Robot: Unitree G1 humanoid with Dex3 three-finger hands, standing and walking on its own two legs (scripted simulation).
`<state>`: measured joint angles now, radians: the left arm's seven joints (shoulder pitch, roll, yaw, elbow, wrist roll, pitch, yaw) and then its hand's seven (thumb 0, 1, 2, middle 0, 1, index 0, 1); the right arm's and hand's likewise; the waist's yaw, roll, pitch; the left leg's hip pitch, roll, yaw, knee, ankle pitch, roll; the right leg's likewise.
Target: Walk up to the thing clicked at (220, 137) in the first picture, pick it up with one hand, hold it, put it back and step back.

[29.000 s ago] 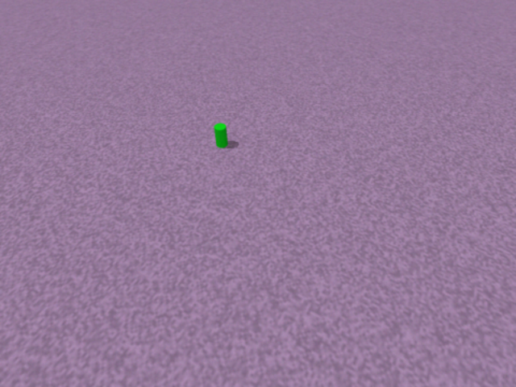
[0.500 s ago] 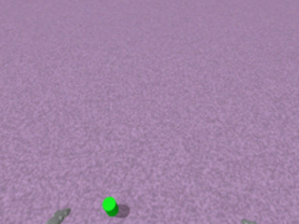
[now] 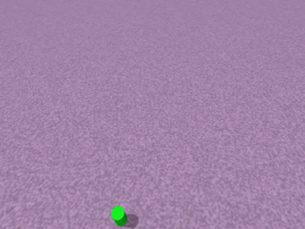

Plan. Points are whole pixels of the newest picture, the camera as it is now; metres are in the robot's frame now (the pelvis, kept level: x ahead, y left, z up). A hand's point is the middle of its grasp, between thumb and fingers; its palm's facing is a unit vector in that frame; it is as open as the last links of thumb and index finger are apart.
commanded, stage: stand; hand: left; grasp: from the side
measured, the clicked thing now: (119, 216) +0.35 +0.23 -0.71
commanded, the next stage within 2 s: step back in 1.48 s
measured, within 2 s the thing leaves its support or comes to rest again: neither
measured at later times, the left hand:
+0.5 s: hand out of the picture +0.07 +0.24 -0.16, palm faces -0.02 -0.94 -0.34, open 7.4 cm
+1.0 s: hand out of the picture +0.11 +0.24 -0.15, palm faces -0.02 -0.94 -0.35, open 7.4 cm
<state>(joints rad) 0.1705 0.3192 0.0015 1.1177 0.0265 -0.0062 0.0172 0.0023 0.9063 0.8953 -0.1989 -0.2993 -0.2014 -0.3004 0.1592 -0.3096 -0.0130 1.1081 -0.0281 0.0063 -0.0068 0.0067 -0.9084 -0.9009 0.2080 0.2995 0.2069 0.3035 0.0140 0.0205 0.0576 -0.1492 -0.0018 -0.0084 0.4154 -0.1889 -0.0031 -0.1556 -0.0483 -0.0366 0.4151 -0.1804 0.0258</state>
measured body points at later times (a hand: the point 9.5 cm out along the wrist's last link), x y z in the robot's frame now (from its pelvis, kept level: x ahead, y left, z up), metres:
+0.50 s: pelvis +0.01 -0.01 +0.00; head +0.01 -0.01 +0.45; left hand +0.07 +0.29 -0.13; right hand +0.06 -0.30 -0.14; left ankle +0.03 +0.12 -0.74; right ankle +0.03 -0.14 -0.74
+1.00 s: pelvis +0.03 -0.01 +0.01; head +0.04 -0.01 +0.46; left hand +0.11 +0.29 -0.12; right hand +0.10 -0.30 -0.14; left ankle +0.03 +0.12 -0.74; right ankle +0.03 -0.14 -0.74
